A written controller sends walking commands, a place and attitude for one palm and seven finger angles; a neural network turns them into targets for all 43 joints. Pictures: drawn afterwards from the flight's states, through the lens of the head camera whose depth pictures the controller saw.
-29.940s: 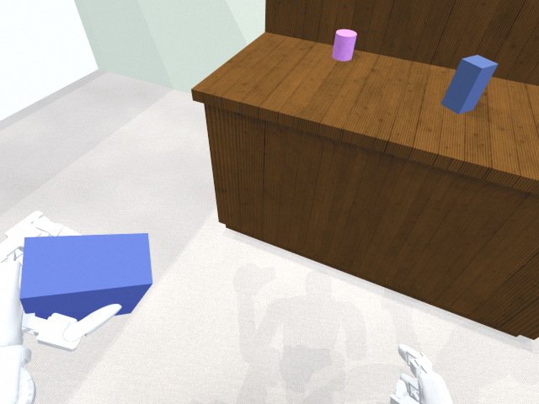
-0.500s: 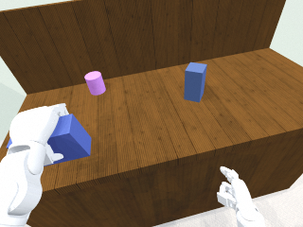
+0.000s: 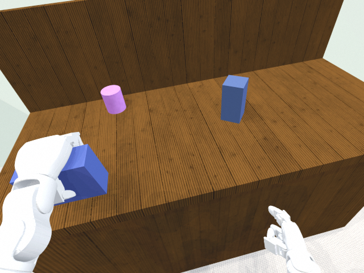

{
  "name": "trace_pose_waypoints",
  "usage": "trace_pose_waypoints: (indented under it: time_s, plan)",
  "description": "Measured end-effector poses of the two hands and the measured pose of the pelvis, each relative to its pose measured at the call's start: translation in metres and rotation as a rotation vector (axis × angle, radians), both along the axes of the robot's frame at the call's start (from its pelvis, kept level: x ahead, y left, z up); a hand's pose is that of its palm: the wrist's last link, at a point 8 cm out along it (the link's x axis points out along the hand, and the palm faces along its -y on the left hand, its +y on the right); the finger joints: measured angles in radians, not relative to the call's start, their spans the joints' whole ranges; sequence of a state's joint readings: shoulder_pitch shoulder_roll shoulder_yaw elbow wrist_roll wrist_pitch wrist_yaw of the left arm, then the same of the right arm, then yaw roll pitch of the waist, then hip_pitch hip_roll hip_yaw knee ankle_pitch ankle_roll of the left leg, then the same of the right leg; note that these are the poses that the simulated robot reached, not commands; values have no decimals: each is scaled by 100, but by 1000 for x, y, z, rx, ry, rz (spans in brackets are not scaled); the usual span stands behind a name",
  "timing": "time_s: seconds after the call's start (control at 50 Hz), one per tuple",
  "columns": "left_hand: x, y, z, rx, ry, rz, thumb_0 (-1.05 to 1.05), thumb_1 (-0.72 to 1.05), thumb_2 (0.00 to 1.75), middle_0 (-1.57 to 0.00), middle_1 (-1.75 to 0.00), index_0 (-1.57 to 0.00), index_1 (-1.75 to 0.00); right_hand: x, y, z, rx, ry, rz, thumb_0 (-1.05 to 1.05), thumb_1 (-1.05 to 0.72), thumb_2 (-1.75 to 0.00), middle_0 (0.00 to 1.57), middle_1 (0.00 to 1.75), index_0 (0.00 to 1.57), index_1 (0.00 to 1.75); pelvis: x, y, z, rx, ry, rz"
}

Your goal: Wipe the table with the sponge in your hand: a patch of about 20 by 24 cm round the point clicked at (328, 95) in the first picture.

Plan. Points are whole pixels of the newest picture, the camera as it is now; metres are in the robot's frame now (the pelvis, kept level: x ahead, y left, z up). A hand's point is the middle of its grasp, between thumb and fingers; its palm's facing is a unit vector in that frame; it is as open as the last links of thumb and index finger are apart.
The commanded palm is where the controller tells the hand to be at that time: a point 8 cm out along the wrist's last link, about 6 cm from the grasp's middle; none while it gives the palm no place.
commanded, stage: move the sponge above the wiping area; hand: left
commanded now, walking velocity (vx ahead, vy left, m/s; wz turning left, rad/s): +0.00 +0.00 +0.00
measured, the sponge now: (69, 181) +0.23 +0.30 +0.11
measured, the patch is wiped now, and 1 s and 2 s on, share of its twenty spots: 0.00 0.00 0.00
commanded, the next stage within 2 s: none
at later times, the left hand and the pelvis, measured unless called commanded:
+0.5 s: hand (78, 169) +0.25 +0.28 +0.13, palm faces +0.09 -0.07 -0.99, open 9.9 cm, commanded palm +0.21 +0.27 +0.20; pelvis +0.00 +0.00 +0.00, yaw +0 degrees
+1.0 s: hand (84, 168) +0.26 +0.28 +0.12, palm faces +0.05 -0.05 -1.00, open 9.9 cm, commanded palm +0.24 +0.27 +0.18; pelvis +0.00 -0.01 +0.00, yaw +0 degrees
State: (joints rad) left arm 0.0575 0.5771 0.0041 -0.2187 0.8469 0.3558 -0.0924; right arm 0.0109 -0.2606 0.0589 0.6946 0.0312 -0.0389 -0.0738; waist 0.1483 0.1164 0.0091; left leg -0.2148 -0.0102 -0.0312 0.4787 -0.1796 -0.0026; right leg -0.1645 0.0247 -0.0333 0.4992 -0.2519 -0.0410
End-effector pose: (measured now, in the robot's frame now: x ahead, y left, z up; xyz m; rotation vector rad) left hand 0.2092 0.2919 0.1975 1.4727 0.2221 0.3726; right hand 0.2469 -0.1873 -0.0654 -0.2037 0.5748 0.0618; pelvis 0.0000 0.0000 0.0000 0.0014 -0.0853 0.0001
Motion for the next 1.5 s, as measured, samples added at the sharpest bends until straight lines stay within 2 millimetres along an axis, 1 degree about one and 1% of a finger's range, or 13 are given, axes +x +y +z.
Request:
trace_pose_waypoints:
  time_s: [0.16, 0.3, 0.4, 0.46, 0.6, 0.68, 0.76, 0.9, 1.08, 1.22, 1.36, 1.42, 1.5]
  plan:
    - [8, -14, -1, -6, -23, -52, 0, -48, 104, -75, -134, -76, -134, 2, 12, 2, 23, -3, 18, 1, -90, -90, 20, 30, 20, 30, 1, 6, 1, 2, 4, -2]
    - [7, -14, -2, -18, -38, -27, 0, -48, 104, -75, -134, -76, -134, 4, 17, 4, 37, -1, 27, 1, -90, -90, 20, 30, 20, 30, 1, 7, 1, 3, 5, -7]
    - [10, -11, -10, -17, -7, 2, 0, -48, 104, -75, -134, -76, -134, 4, 15, 3, 28, 3, 27, 1, -90, -90, 20, 30, 20, 30, 0, 5, 1, 3, 4, -1]
    - [14, -14, -14, -13, 12, -5, 0, -48, 104, -75, -134, -76, -134, 4, 12, 3, 23, 2, 24, 1, -90, -90, 20, 30, 20, 30, 0, 4, 1, 4, 3, 3]
    - [19, -24, -13, 0, 4, -45, 0, -48, 104, -75, -134, -76, -134, -1, 3, 1, 25, 9, 5, 1, -90, -90, 20, 30, 20, 30, 2, 0, 1, 4, 2, -6]
    - [20, -22, -13, -1, 0, -19, 0, -48, 104, -75, -134, -76, -134, -5, -4, -2, 26, 24, -7, 1, -90, -90, 20, 30, 20, 30, 2, -2, 1, 5, 4, -7]
    - [21, -19, -18, -4, 23, 4, 0, -48, 104, -74, -135, -76, -134, -8, -11, -5, 18, 34, -19, 1, -90, -90, 20, 30, 20, 30, 2, -5, 1, 5, 7, -2]
    - [25, -22, -26, 0, 56, -24, 0, -48, 104, -74, -135, -76, -134, -12, -23, -8, 4, 38, -46, 1, -90, -90, 20, 30, 20, 30, 4, -9, 1, 4, 7, -2]
    - [38, -17, -29, 4, 48, -15, 0, -48, 104, -75, -134, -76, -134, -16, -31, -12, -3, 58, -75, 1, -90, -90, 20, 30, 20, 30, 7, -10, 1, 4, 17, -5]
    - [42, -17, -33, 0, 59, -12, 0, -48, 104, -74, -135, -75, -134, -16, -31, -13, 2, 64, -85, 1, -90, -90, 20, 30, 20, 30, 10, -7, 1, 4, 27, -5]
    - [44, -18, -39, -8, 62, -28, 0, -48, 105, -74, -135, -75, -134, -13, -26, -13, 1, 69, -81, 1, -90, -90, 20, 30, 20, 30, 11, -4, 1, 4, 32, -3]
    - [44, -14, -36, 0, 51, -21, 0, -48, 105, -74, -134, -76, -134, -12, -23, -12, 3, 68, -78, 1, -90, -90, 20, 30, 20, 30, 12, -3, 1, 3, 32, -6]
    - [44, -3, -32, -1, 45, 13, 0, -48, 105, -74, -134, -76, -134, -9, -19, -10, 4, 68, -72, 1, -90, -90, 20, 30, 20, 30, 13, -2, 1, 2, 32, -4]
